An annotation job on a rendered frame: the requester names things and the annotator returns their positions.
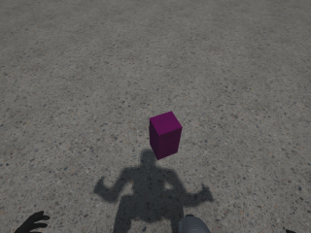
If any left robot hand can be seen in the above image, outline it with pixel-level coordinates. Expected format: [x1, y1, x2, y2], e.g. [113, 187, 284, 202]
[14, 211, 50, 233]

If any carton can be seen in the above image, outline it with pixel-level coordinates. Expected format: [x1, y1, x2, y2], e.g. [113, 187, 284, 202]
[149, 111, 183, 160]

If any right robot thigh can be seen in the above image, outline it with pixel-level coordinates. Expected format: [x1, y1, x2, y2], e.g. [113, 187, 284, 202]
[178, 216, 211, 233]

